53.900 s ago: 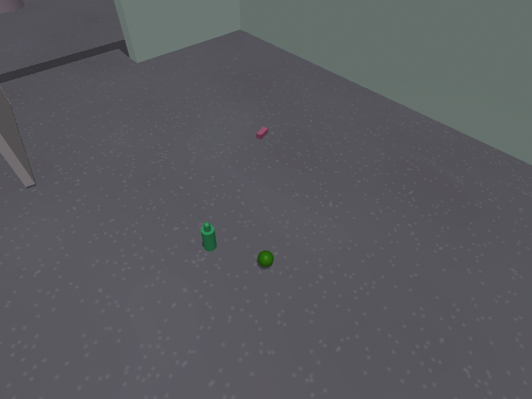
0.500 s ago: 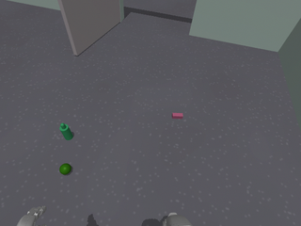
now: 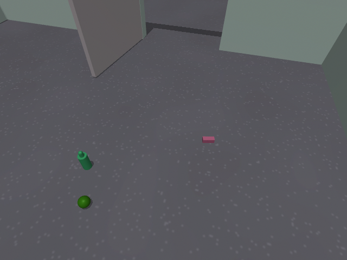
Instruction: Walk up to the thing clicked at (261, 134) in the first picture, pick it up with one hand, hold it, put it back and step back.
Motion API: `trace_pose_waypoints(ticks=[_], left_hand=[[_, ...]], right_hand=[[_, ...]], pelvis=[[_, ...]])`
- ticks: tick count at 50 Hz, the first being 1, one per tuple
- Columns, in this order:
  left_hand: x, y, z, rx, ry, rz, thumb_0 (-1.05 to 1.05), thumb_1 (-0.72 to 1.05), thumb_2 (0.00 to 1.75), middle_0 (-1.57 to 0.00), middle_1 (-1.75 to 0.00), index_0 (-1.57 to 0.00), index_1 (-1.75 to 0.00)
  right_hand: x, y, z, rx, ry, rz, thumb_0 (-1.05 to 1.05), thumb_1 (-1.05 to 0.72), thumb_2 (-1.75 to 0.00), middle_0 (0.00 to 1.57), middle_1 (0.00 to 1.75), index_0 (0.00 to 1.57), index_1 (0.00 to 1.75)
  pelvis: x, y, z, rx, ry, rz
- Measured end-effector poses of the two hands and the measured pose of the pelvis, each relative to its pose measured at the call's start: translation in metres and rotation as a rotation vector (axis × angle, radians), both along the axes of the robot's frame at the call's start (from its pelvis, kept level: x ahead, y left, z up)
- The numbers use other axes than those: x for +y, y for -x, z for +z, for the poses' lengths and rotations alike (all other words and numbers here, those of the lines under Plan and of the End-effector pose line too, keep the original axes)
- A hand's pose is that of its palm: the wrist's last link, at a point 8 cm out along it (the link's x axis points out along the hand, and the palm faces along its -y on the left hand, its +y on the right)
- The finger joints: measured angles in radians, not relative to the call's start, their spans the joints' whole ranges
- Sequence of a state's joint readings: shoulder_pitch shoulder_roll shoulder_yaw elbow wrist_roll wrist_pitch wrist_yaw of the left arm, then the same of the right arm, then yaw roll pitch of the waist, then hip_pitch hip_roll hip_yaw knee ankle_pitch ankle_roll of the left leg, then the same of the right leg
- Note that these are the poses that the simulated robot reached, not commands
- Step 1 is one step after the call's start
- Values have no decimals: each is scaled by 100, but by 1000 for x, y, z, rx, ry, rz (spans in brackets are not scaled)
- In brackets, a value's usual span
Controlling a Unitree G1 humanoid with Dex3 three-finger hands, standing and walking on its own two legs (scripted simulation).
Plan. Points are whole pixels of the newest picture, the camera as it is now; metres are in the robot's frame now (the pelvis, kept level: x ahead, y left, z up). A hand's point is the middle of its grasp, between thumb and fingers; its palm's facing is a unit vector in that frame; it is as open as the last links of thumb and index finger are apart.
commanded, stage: step back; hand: right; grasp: from above
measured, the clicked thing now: (208, 139) +1.05 -0.25 -0.75
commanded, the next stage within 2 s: stand in 0.56 s
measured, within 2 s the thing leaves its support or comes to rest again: neither
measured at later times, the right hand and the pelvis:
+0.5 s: hand out of the picture +0.13 -0.29 -0.16, palm faces +0.05 +0.93 -0.35, open 7.4 cm; pelvis +0.05 -0.02 +0.00, yaw -2 degrees
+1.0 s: hand out of the picture +0.11 -0.27 -0.14, palm faces +0.01 +0.94 -0.33, open 7.4 cm; pelvis +0.04 -0.02 +0.01, yaw -2 degrees
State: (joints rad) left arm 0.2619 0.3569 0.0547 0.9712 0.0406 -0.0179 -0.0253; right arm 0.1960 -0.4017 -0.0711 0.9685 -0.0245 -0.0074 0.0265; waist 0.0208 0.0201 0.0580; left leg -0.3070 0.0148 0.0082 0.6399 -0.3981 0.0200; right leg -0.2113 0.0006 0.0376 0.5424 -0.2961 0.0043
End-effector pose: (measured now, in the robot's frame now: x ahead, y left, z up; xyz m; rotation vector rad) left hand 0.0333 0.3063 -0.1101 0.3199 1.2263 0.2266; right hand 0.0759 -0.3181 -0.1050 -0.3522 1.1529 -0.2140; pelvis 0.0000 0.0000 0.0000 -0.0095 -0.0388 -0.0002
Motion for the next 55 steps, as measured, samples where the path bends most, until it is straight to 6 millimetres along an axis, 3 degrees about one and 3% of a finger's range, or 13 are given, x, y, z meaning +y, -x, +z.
trace_pose_waypoints(ticks=[4,10,22,30,35,43,55], left_hand=[[16,-15,-10,12,-13,5,0,90,90,-20,-30,-20,-30],[14,-47,-7,12,-7,-47,0,90,90,-20,-30,-20,-30],[-28,-97,-9,5,-5,-83,0,90,90,-20,-30,-20,-30],[-44,-136,-1,-68,15,-100,0,90,90,-20,-30,-20,-30],[-47,-150,6,-111,32,-111,0,90,90,-20,-30,-20,-30],[-41,-141,10,-109,38,-99,0,90,90,-20,-30,-20,-30],[-27,-90,5,-3,33,-52,0,90,90,-20,-30,-20,-30]], right_hand=[[15,-9,-2,-33,9,-8,0,-91,-90,21,30,21,30],[23,-12,4,-35,-10,-47,0,-90,-90,21,30,21,30],[-9,-39,-16,23,-26,-84,0,-90,-90,21,30,21,30],[-12,-53,-12,17,-32,-75,0,-91,-90,21,30,20,30],[-6,-52,-6,27,-45,-62,0,-91,-90,21,30,20,30],[1,-42,-1,38,-51,-56,0,-91,-90,21,30,21,30],[4,-18,-1,88,-48,-54,0,-91,-90,21,30,21,30]], pelvis=[[9,-8,-6,-9,-34,-11],[7,-24,1,0,-12,-31],[-17,-49,-6,12,-10,-39],[-21,-56,0,12,-21,-37],[-22,-57,6,2,-19,-35],[-19,-51,12,-15,-16,-34],[-15,-39,15,-12,-16,-33]])
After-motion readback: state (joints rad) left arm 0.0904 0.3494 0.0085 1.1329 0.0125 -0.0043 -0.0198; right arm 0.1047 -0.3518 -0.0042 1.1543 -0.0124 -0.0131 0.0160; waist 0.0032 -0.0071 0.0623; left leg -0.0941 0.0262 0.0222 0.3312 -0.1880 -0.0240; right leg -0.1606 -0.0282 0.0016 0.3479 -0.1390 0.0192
